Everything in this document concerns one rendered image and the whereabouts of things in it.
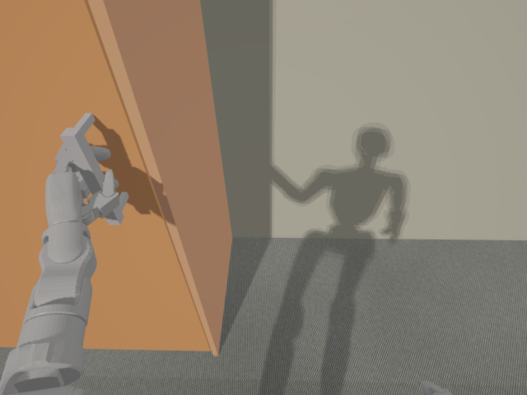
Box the robot left forearm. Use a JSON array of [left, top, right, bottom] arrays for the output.
[[0, 222, 97, 395]]

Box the robot left hand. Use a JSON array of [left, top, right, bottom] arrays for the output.
[[45, 144, 119, 227]]

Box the wardrobe door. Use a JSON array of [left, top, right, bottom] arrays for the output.
[[0, 0, 211, 351]]

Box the handle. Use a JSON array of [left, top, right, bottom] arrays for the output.
[[60, 113, 129, 225]]

